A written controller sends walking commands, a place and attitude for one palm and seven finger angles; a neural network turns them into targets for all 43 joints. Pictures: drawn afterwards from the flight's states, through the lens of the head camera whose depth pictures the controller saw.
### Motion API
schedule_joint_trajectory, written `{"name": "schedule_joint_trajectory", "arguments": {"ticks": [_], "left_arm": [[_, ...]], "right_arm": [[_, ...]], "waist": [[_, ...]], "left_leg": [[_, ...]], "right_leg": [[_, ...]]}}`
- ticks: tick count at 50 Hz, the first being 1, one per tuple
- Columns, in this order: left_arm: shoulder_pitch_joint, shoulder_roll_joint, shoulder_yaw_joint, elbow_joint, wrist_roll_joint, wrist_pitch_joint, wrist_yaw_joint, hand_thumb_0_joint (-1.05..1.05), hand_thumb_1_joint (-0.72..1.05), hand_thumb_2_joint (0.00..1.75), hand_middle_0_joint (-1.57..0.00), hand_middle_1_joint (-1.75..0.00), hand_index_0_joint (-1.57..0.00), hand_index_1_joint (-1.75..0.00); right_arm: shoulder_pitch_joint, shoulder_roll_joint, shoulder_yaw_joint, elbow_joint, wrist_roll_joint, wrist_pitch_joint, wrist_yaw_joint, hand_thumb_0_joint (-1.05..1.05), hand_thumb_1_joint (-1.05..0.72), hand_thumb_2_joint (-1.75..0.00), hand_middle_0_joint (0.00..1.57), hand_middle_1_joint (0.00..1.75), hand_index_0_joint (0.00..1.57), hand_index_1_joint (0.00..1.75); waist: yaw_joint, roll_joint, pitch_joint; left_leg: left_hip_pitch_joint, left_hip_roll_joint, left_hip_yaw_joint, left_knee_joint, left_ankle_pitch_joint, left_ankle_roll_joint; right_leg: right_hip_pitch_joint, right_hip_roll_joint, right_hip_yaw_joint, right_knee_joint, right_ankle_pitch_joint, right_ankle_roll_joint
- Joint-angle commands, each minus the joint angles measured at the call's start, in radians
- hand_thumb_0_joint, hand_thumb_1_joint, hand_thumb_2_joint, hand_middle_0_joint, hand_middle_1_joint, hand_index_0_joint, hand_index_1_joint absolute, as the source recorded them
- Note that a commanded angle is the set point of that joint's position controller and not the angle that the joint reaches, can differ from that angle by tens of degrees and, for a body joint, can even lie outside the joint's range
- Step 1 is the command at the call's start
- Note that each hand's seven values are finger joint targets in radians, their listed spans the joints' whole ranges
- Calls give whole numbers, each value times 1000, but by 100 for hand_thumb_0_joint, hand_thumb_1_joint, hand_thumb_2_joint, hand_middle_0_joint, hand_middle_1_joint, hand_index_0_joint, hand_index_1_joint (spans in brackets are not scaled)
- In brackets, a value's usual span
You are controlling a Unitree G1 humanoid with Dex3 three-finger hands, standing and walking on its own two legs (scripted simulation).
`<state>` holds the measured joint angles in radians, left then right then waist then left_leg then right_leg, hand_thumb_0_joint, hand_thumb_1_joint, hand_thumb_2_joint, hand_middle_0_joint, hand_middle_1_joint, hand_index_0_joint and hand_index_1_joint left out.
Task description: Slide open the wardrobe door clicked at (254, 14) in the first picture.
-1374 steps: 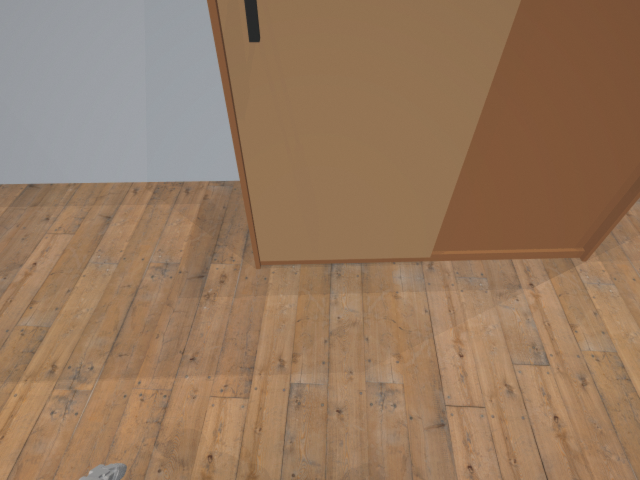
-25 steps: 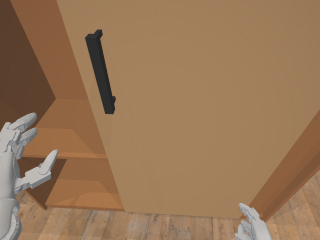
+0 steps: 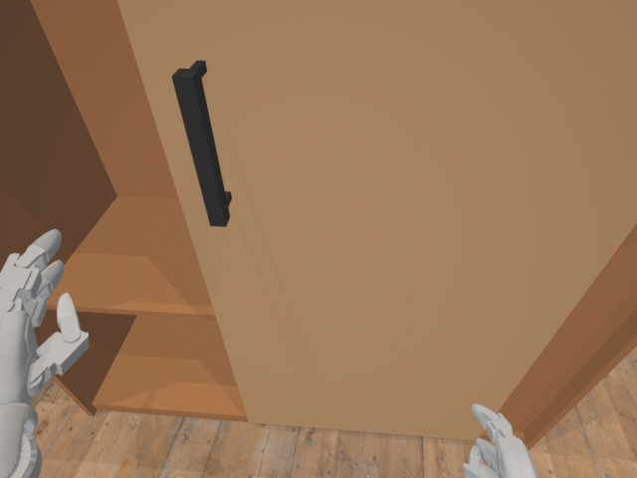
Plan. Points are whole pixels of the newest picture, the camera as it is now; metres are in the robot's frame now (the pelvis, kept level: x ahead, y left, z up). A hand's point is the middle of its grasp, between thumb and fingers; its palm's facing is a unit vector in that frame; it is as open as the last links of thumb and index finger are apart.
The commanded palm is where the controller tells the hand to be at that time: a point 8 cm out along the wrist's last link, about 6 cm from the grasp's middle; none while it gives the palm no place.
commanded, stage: step back with the hand held close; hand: left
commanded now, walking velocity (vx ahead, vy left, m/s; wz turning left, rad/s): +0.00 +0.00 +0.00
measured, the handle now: (210, 149) +0.43 +0.21 +0.23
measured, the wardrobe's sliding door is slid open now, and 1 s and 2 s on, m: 0.51 0.51 0.51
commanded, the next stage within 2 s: stop stepping back and stand still in 1.16 s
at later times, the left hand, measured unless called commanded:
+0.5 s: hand (43, 364) +0.16 +0.29 +0.15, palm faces +0.37 -0.80 -0.47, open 7.4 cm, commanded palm +0.10 +0.32 +0.17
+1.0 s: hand out of the picture +0.08 +0.31 +0.17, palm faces +0.48 -0.76 -0.44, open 7.4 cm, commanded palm +0.01 +0.34 +0.17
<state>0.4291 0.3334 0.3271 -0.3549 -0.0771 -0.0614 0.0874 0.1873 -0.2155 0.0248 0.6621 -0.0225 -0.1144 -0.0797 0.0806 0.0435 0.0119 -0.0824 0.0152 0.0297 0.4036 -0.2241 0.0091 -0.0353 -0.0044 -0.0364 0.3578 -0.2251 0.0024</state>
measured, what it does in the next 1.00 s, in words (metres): walks backwards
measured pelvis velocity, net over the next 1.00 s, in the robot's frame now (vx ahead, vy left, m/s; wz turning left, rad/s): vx -0.12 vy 0.03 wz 0.03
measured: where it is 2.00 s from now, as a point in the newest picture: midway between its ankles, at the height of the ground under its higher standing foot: outside the picture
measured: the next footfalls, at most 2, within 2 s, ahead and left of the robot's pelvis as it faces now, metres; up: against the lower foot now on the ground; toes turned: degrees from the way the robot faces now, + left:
right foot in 1.10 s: -0.16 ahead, -0.09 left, +0.00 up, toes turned -1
left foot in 1.24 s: -0.07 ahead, +0.11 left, +0.00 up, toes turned -2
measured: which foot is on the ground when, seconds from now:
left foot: down 0.00-1.00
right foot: down 0.00-0.86, up 0.88-1.00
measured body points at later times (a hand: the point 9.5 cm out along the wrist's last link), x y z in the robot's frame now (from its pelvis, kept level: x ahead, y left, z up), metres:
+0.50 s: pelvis -0.05 +0.03 -0.01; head -0.04 +0.04 +0.44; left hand +0.13 +0.33 +0.17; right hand +0.13 -0.22 -0.08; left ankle +0.00 +0.11 -0.74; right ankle -0.01 -0.12 -0.74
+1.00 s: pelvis -0.12 +0.03 -0.01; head -0.11 +0.06 +0.44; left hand +0.05 +0.35 +0.20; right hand +0.04 -0.20 -0.09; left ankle +0.00 +0.11 -0.74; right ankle -0.15 -0.10 -0.70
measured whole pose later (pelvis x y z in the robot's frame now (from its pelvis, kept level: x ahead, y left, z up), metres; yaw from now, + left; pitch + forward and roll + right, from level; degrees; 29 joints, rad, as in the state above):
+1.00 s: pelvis -0.12 +0.03 -0.01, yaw +2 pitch +0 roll -5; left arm 0.48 0.43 0.47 -0.49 -0.02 -0.27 0.15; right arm 0.25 -0.18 -0.02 0.62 -0.02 -0.14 -0.06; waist -0.01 0.03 0.01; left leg -0.45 0.02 -0.02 0.51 -0.07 0.06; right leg -0.35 0.09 -0.01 0.86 -0.47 0.00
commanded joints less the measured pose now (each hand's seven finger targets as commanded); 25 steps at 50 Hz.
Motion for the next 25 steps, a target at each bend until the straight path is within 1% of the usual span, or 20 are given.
{"name": "schedule_joint_trajectory", "arguments": {"ticks": [1, 2, 3, 4, 5, 6, 7, 8, 9, 10, 12, 13, 15, 16, 17, 20, 21, 22, 23, 25], "left_arm": [[-99, 192, 118, -201, -3, -69, 19, 0, 90, 90, -20, -30, -20, -30], [-105, 184, 111, -205, -4, -70, 18, 0, 90, 90, -20, -30, -20, -30], [-152, 229, 150, -226, -5, -74, 24, 0, 90, 90, -20, -30, -20, -30], [-264, 339, 254, -300, 8, -123, 35, 0, 90, 90, -20, -30, -20, -30], [-143, 250, 190, -202, 10, -129, 28, 0, 90, 90, -20, -30, -20, -30], [-121, 244, 181, -215, 18, -137, 25, 0, 90, 90, -20, -30, -20, -30], [-69, 213, 156, -197, 19, -140, 24, 0, 90, 90, -20, -30, -20, -30], [-31, 196, 140, -198, 20, -141, 24, 0, 90, 90, -20, -30, -20, -30], [-11, 191, 135, -209, 21, -144, 26, 0, 90, 90, -20, -30, -20, -30], [7, 195, 139, -214, 20, -144, 29, 0, 90, 90, -20, -30, -20, -30], [30, 215, 159, -243, 20, -149, 35, 0, 90, 90, -20, -30, -20, -30], [27, 227, 167, -264, 19, -151, 38, 0, 90, 90, -20, -30, -20, -30], [56, 246, 193, -273, 17, -155, 44, 0, 90, 90, -20, -30, -20, -30], [64, 269, 217, -285, 17, -157, 47, 0, 90, 90, -20, -30, -20, -30], [73, 253, 206, -279, 14, -158, 49, 0, 90, 90, -20, -30, -20, -30], [75, 259, 215, -307, 18, -169, 55, 0, 90, 90, -20, -30, -20, -30], [73, 269, 227, -317, 21, -174, 57, 0, 90, 90, -20, -30, -20, -30], [65, 253, 215, -328, 24, -181, 58, 0, 90, 90, -20, -30, -20, -30], [61, 253, 220, -335, 30, -188, 59, 0, 90, 90, -20, -30, -20, -30], [53, 235, 218, -322, 39, -197, 60, 0, 90, 90, -20, -30, -20, -30]], "right_arm": [[-146, -119, -45, -165, 5, -62, -12, 0, -90, -90, 20, 30, 20, 30], [-146, -117, -45, -167, 5, -61, -13, 0, -90, -90, 20, 30, 20, 30], [-148, -119, -47, -165, 6, -61, -15, 0, -90, -90, 20, 30, 20, 30], [-142, -135, -41, -209, 19, -38, -8, 0, -90, -90, 20, 30, 20, 30], [-137, -121, -41, -184, 11, -24, -7, 0, -90, -90, 20, 30, 20, 30], [-140, -123, -45, -194, 11, -15, -4, 0, -90, -90, 20, 30, 20, 30], [-127, -124, -48, -198, 9, -6, -3, 0, -90, -90, 20, 30, 20, 30], [-117, -126, -53, -209, 10, 1, -2, 0, -90, -90, 20, 30, 20, 30], [-109, -130, -57, -216, 11, 8, -2, 0, -90, -90, 20, 30, 20, 30], [-106, -132, -61, -224, 14, 14, -3, 0, -90, -90, 20, 30, 20, 30], [-104, -135, -65, -236, 16, 24, -8, 0, -90, -90, 20, 30, 20, 30], [-103, -139, -68, -245, 18, 29, -9, 0, -90, -90, 20, 30, 20, 30], [-101, -137, -72, -258, 19, 38, -13, 0, -90, -90, 20, 30, 20, 30], [-107, -139, -74, -261, 19, 41, -15, 0, -90, -90, 20, 30, 20, 30], [-102, -133, -73, -267, 23, 44, -16, 0, -90, -90, 20, 30, 20, 30], [-95, -140, -77, -276, 26, 43, -16, 0, -90, -90, 20, 30, 20, 30], [-99, -147, -78, -278, 24, 38, -17, 0, -90, -90, 20, 30, 20, 30], [-94, -145, -77, -280, 27, 34, -17, 0, -90, -90, 20, 30, 20, 30], [-93, -150, -79, -283, 26, 28, -18, 0, -90, -90, 20, 30, 20, 30], [-88, -157, -80, -283, 27, 15, -16, 0, -90, -90, 20, 30, 20, 30]], "waist": [[3, -17, -36], [0, -15, -41], [3, 6, -55], [-35, 2, 17], [-43, -48, 5], [-40, -46, -3], [-45, -39, -38], [-45, -28, -80], [-48, -10, -112], [-49, 1, -129], [-50, -3, -168], [-50, 1, -177], [-49, -26, -184], [-47, -12, -197], [-49, -23, -185], [-51, 9, -165], [-48, 36, -164], [-51, 54, -154], [-50, 81, -145], [-52, 111, -115]], "left_leg": [[13, -4, -5, -59, 158, 18], [14, -4, -4, -59, 158, 20], [17, -5, -4, -56, 152, 20], [-60, 3, -16, -9, 86, 36], [-59, -1, -28, 18, 91, 36], [-56, -2, -22, 30, 107, 33], [-53, 3, -17, 40, 137, 31], [-42, 9, -17, 42, 171, 31], [-34, 17, -13, 40, 209, 31], [-31, 24, -14, 34, 245, 31], [-29, 37, -23, 24, 309, 31], [-43, 41, -27, 23, 324, 30], [-67, 48, -35, 19, 330, 32], [-76, 49, -40, 14, 333, 33], [-99, 53, -44, 11, 313, 33], [-176, 67, -64, -13, 216, 41], [-209, 72, -80, -32, 174, 47], [-252, 84, -91, -50, 119, 52], [-306, 95, -101, -70, 47, 61], [-454, 118, -135, -120, -168, 81]], "right_leg": [[-60, 4, 4, -77, 134, -11], [-58, 1, 6, -73, 136, -10], [-55, 0, 11, -76, 130, -11], [-172, -46, 94, -131, 166, -5], [-191, -70, 103, -132, 173, -10], [-205, -76, 102, -127, 204, -10], [-201, -85, 92, -108, 229, -8], [-190, -85, 86, -85, 252, -6], [-181, -83, 77, -65, 281, -1], [-178, -77, 70, -46, 300, 3], [-157, -63, 54, -11, 327, 9], [-151, -59, 51, 4, 330, 10], [-144, -52, 51, 26, 334, 12], [-130, -50, 48, 40, 337, 11], [-134, -50, 49, 46, 313, 13], [-125, -37, 56, 73, 246, 15], [-108, -29, 53, 88, 219, 15], [-89, -21, 50, 112, 194, 16], [-63, -12, 49, 143, 180, 18], [-5, -1, 50, 211, 128, 18]]}}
